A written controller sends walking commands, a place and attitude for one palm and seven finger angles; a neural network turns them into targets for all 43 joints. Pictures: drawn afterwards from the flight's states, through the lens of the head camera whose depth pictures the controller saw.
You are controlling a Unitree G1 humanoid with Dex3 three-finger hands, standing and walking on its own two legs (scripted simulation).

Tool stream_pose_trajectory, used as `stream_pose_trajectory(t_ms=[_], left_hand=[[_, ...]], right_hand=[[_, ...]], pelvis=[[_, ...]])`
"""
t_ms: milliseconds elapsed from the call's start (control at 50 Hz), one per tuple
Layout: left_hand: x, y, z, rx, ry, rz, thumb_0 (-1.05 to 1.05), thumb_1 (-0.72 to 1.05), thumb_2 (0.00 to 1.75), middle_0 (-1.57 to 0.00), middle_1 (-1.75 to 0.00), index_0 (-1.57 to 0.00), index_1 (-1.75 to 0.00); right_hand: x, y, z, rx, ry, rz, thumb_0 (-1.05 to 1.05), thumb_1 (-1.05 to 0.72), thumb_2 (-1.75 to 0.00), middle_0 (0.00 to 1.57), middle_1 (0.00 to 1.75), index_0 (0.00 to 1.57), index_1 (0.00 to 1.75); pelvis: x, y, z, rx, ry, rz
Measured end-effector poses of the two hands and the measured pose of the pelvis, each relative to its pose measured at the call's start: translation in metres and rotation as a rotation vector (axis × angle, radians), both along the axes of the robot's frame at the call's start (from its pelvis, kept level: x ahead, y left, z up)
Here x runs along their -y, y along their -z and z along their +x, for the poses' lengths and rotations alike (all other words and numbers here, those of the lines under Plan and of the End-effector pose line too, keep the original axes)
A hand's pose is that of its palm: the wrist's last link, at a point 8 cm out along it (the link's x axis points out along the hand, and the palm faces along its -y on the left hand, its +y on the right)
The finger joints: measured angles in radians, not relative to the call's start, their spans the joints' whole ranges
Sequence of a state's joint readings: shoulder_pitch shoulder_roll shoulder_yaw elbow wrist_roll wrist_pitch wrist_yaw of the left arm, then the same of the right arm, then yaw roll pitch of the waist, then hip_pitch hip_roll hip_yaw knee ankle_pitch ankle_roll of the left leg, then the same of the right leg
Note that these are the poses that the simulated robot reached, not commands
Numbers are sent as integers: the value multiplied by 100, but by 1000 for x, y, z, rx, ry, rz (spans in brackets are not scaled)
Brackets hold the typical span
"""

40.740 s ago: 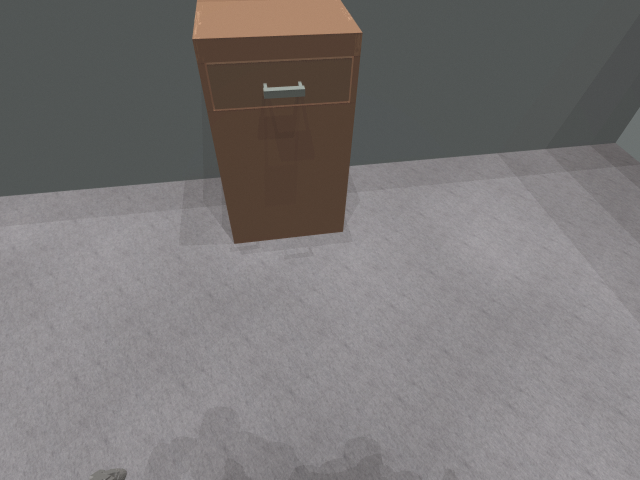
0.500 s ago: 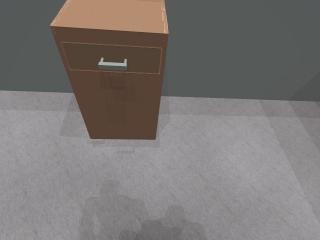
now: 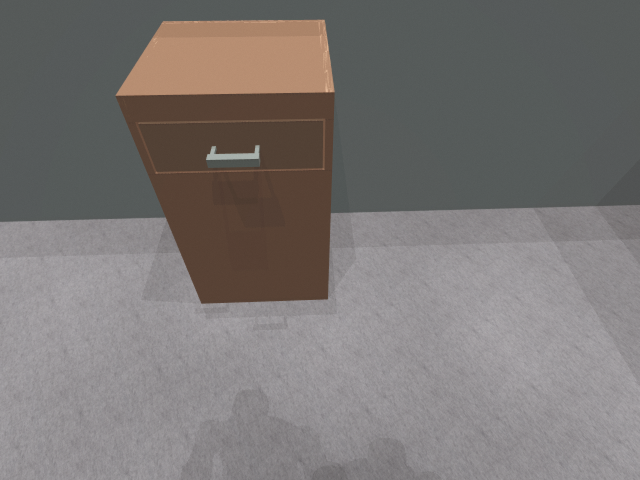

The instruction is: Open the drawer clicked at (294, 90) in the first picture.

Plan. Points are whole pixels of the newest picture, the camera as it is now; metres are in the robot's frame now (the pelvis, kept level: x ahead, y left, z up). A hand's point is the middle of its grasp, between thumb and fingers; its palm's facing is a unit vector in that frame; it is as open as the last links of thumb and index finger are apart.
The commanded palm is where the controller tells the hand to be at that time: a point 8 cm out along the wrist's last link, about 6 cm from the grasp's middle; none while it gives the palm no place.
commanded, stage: let the arm hang, fingers relaxed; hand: left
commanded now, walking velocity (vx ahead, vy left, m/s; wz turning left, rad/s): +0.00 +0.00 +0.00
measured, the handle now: (234, 155) +0.82 +0.26 -0.08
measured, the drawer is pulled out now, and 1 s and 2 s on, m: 0.00 0.00 0.00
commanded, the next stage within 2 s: look to check the result in 0.22 s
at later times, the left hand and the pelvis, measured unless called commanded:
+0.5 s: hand out of the picture +0.06 +0.20 -0.17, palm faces -0.02 -0.96 -0.28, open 7.4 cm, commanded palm none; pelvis +0.02 -0.02 +0.00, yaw +0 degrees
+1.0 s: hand out of the picture +0.09 +0.20 -0.16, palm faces -0.01 -0.95 -0.30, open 7.4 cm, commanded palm none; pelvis +0.03 -0.03 +0.00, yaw +0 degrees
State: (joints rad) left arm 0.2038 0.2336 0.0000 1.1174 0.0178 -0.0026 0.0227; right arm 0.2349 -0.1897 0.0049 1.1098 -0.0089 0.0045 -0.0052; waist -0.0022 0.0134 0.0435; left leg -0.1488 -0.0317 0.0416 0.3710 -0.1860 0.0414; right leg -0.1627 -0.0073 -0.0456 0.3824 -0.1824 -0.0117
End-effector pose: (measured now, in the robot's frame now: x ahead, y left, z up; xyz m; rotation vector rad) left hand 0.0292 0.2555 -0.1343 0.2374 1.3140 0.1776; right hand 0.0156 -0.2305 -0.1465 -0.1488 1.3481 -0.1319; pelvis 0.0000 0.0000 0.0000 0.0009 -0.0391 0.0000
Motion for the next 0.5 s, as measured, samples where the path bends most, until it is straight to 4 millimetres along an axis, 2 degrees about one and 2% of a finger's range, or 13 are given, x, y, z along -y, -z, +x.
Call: stream_pose_trajectory(t_ms=[80,180,320,500], left_hand=[[6,-1,20,46,18,-12,0,90,90,-20,-30,-20,-30],[11,0,31,57,32,-23,0,90,90,-20,-30,-20,-30],[11,0,31,29,27,-16,0,90,90,-20,-30,-20,-30],[6,-3,24,-8,12,13,0,90,90,-20,-30,-20,-30]], right_hand=[[11,-4,7,17,0,-23,0,-91,-89,20,30,20,30],[25,-9,11,15,3,-55,0,-91,-89,20,30,20,30],[39,-13,13,-2,2,-81,0,-91,-90,20,30,20,30],[45,-12,24,-7,-11,-76,0,-91,-90,20,30,20,30]], pelvis=[[2,-1,2,1,1,1],[6,-1,5,-5,4,0],[10,-2,11,-6,4,0],[16,-3,16,-7,2,0]])
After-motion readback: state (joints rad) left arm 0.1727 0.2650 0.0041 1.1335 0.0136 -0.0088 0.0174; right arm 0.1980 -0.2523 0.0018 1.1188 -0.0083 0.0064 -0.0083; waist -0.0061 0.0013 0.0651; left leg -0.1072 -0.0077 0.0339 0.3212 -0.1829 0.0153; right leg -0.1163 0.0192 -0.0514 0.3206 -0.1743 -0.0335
